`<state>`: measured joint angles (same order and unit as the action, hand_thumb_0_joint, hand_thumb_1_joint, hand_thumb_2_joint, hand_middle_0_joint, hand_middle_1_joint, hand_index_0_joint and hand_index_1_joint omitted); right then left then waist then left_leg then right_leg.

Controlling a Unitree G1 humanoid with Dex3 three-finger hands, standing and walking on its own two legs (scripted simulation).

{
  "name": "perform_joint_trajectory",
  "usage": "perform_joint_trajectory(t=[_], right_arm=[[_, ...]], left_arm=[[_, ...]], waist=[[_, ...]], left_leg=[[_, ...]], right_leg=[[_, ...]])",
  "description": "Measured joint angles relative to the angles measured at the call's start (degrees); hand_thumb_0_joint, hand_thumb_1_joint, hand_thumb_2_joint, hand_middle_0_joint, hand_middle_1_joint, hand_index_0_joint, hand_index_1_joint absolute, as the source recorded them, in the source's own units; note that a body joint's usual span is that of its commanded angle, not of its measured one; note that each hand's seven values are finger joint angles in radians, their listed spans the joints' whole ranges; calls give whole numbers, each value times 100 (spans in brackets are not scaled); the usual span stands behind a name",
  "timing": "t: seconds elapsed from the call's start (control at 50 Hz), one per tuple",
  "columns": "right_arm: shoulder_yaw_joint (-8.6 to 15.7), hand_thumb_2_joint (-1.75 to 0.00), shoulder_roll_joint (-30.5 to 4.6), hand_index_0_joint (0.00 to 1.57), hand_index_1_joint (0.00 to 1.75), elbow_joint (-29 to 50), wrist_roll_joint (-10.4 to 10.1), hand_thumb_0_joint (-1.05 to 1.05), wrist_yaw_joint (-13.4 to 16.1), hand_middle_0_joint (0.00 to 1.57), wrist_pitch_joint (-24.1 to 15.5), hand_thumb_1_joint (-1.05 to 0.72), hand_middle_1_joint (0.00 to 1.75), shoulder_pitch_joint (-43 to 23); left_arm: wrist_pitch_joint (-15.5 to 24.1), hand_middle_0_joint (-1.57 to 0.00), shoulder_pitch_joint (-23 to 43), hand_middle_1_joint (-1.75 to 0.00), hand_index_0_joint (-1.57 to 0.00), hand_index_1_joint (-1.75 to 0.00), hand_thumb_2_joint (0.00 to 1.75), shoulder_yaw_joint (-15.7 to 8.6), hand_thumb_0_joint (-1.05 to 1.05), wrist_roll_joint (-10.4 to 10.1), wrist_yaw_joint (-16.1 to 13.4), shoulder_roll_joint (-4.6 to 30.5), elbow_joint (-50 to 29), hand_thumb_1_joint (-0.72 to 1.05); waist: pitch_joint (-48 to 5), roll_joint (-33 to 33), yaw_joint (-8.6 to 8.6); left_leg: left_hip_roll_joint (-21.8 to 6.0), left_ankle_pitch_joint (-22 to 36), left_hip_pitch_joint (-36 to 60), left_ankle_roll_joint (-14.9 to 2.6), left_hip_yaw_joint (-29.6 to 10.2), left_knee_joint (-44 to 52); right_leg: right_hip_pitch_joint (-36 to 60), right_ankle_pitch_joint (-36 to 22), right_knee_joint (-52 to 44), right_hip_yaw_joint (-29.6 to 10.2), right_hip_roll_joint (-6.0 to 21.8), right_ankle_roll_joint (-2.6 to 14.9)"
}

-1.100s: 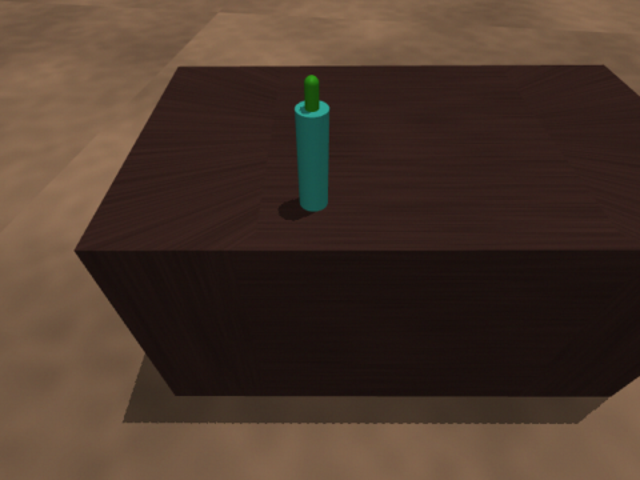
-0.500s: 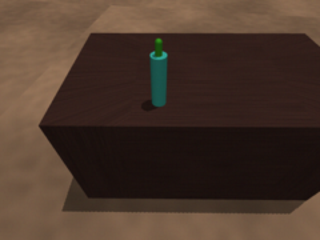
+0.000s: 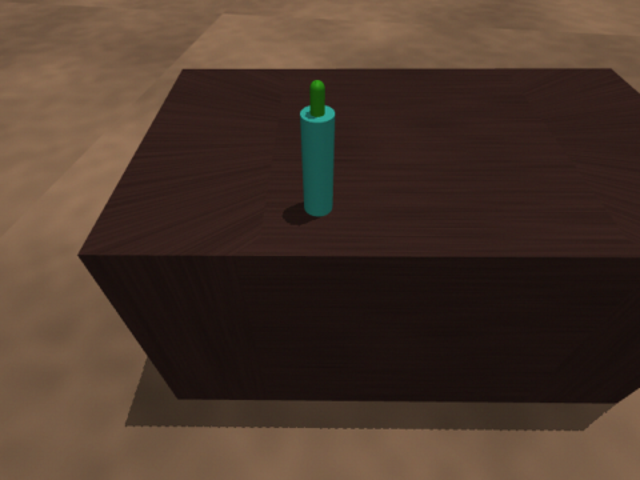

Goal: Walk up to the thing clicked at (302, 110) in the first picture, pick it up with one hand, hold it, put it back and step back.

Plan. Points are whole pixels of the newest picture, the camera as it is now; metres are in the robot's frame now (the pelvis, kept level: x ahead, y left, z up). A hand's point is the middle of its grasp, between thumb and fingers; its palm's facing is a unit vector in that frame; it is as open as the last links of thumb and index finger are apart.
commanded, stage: stand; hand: left
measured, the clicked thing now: (317, 152) +0.66 +0.03 +0.05
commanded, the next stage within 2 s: walk up in 0.02 s
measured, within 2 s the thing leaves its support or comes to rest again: neither
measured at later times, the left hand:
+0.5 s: hand out of the picture +0.13 +0.14 -0.17, palm faces -0.05 -0.94 -0.34, open 7.4 cm
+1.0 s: hand (278, 426) +0.26 +0.08 -0.17, palm faces -0.06 -0.92 -0.38, open 7.4 cm
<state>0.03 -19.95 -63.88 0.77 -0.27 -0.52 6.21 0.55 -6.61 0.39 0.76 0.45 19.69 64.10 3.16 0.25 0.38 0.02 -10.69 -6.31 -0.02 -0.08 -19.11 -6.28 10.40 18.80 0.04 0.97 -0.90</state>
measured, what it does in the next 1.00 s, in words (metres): steps to the right: right foot, then left foot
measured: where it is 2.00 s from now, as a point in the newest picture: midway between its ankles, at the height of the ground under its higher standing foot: outside the picture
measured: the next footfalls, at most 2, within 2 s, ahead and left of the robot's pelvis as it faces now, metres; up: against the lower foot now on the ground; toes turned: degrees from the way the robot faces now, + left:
right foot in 0.36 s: +0.16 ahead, -0.26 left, +0.00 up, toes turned -5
left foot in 0.70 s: +0.25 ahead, -0.04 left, +0.00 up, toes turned -2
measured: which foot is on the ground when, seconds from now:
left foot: down 0.00-0.38, up 0.40-0.68, down 0.70-1.00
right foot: down 0.00-0.06, up 0.08-0.34, down 0.36-0.72, up 0.74-0.92, down 0.94-1.00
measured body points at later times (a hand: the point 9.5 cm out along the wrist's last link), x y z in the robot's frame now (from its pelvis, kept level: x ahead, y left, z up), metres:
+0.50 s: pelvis +0.07 -0.13 -0.03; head +0.10 -0.14 +0.42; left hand +0.13 +0.19 -0.14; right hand +0.10 -0.48 -0.14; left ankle +0.04 +0.02 -0.68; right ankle +0.12 -0.26 -0.75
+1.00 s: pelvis +0.17 -0.18 -0.03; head +0.20 -0.18 +0.42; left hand +0.26 +0.13 -0.14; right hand +0.25 -0.50 -0.14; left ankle +0.21 -0.04 -0.75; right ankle +0.18 -0.32 -0.75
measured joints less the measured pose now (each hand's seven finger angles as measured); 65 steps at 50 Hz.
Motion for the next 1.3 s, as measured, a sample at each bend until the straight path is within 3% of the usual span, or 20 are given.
perform_joint_trajectory(t=[0.04,0.06,0.12,0.18,0.26,0.34,0.36,0.4,0.44,0.5,0.58,0.64,0.72,0.8,0.84,0.92,0.98,1.06,1.12,1.3], right_arm=[[34,-90,8,20,30,51,11,0,-3,21,-22,-91,30,29],[89,-90,25,20,30,136,31,0,0,21,-87,-91,30,99],[253,-90,60,20,30,374,85,0,53,21,-291,-91,30,412],[369,-90,-29,21,30,472,140,0,117,21,-354,-90,30,748],[520,-90,-292,21,30,563,212,0,150,21,-318,-90,30,1052],[629,-90,-586,20,30,656,236,1,155,21,-254,-90,30,1174],[647,-90,-657,20,30,670,240,1,168,21,-219,-90,30,1174],[655,-90,-790,20,30,685,225,1,228,21,-134,-90,30,1135],[618,-90,-762,20,30,707,141,1,258,21,-48,-91,30,1063],[510,-90,-674,20,30,821,14,1,206,20,-118,-91,30,934],[376,-90,-476,20,30,1090,-6,1,84,20,-283,-91,30,996],[310,-90,-329,20,30,1232,33,0,-21,21,-320,-91,30,1060],[297,-90,-202,20,30,1358,90,0,10,21,-436,-91,30,1071],[204,-90,-106,20,30,1385,138,0,64,21,-391,-91,30,950],[164,-90,-69,20,30,1405,131,0,79,21,-357,-90,30,889],[98,-90,-96,20,30,1444,103,0,72,21,-350,-90,30,763],[94,-90,-194,20,30,1396,16,0,61,21,-228,-90,30,597],[114,-90,-242,20,30,1232,-73,1,60,21,-44,-91,30,452],[138,-90,-290,20,30,1055,-89,0,33,21,-34,-91,30,343],[52,-90,-216,20,30,603,-89,0,-36,20,70,-91,30,93]], left_arm=[[-42,-20,-32,-30,-20,-30,90,-71,1,61,59,14,-89,90],[-93,-20,-83,-30,-20,-30,90,-158,1,128,132,57,-202,90],[-288,-20,-248,-30,-20,-30,90,-400,1,274,291,284,-462,90],[-379,-20,-389,-30,-20,-30,90,-577,1,270,407,516,-663,90],[-432,-20,-553,-30,-20,-30,90,-699,1,239,557,678,-876,91],[-405,-20,-697,-30,-20,-30,90,-713,1,218,660,678,-1016,91],[-357,-20,-726,-30,-20,-30,90,-720,1,216,659,655,-1035,91],[-244,-20,-732,-30,-20,-30,90,-727,1,238,618,525,-1111,91],[-191,-20,-785,-30,-20,-30,90,-691,1,234,564,395,-1233,91],[-205,-20,-908,-30,-20,-30,90,-564,0,171,509,185,-1336,90],[-123,-20,-1095,-30,-20,-30,90,-470,1,136,437,124,-1424,90],[-53,-20,-1187,-30,-20,-30,90,-442,1,128,375,200,-1502,90],[-91,-20,-1153,-30,-20,-30,90,-345,1,24,266,327,-1534,90],[-233,-20,-918,-30,-20,-30,90,-290,1,-26,169,274,-1455,90],[-230,-20,-841,-30,-20,-30,90,-279,1,-8,172,288,-1419,90],[-148,-20,-659,-30,-20,-30,90,-296,1,-35,134,329,-1338,90],[-9,-20,-527,-30,-20,-30,90,-296,1,-27,60,292,-1206,90],[52,-20,-465,-30,-20,-30,90,-185,1,-11,40,236,-1066,90],[38,-20,-329,-30,-20,-30,90,-118,1,-30,32,164,-941,90],[72,-20,210,-30,-20,-30,90,-65,1,-60,-7,53,-719,90]], waist=[[-12,-20,5],[-21,-69,14],[-72,-267,-5],[-43,-414,-28],[108,-465,-7],[204,-350,-9],[217,-257,-10],[325,85,-35],[365,121,62],[380,139,180],[280,72,248],[219,-46,278],[236,-296,208],[245,-419,97],[220,-408,48],[228,-307,2],[314,-21,0],[174,142,10],[147,202,-38],[251,165,-61]], left_leg=[[2,-38,-31,-18,12,-60],[10,-106,-65,-43,39,-153],[-6,-282,-110,-60,117,-344],[-103,-393,-32,38,128,-419],[-318,-645,121,234,192,-616],[-615,-1145,127,387,234,-1161],[-746,-1380,42,325,195,-1482],[-969,-1945,-341,-9,-220,-2562],[-614,-2280,-872,-99,-467,-3819],[-229,-2005,-1522,-153,-243,-4700],[-138,-1692,-1903,-168,98,-4080],[-163,-1503,-1856,-179,174,-3100],[-39,-168,-1406,-149,217,-1744],[24,-426,-1304,-178,272,-1830],[-24,-447,-1213,-145,262,-1725],[-147,-503,-1172,-6,222,-1692],[-373,-714,-1211,134,101,-2000],[-317,-806,-1116,2,-72,-1921],[-252,-705,-977,211,-99,-1699],[-235,-426,-714,269,-146,-1183]], right_leg=[[-62,71,116,-11,0,31],[-202,377,438,-36,4,97],[-944,1263,2145,-292,-76,179],[-1500,1293,3068,-534,-46,198],[-1812,1116,2864,-651,253,122],[-1650,736,2050,-405,480,151],[-1588,384,1963,-307,421,41],[-1592,493,2331,-21,157,-65],[-1569,713,2490,48,89,-7],[-1275,634,2059,81,-1,162],[-904,564,1553,201,-109,304],[-748,686,1500,285,-157,301],[-806,1196,2121,290,-26,227],[-1176,1942,3084,-66,-110,240],[-1288,2008,3206,-152,-103,237],[-1257,1651,2534,-185,85,223],[-974,696,1808,-30,7,57],[-976,913,1915,8,-21,55],[-926,973,1917,21,47,59],[-676,767,1487,91,68,74]])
